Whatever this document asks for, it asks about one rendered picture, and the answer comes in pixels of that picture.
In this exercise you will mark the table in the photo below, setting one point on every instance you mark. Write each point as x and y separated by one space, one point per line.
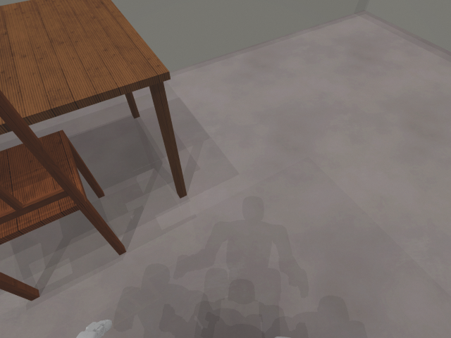
58 56

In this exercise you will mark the chair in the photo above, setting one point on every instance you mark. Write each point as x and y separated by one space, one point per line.
40 183

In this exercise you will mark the robot left hand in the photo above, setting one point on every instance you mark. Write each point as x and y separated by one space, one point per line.
96 329

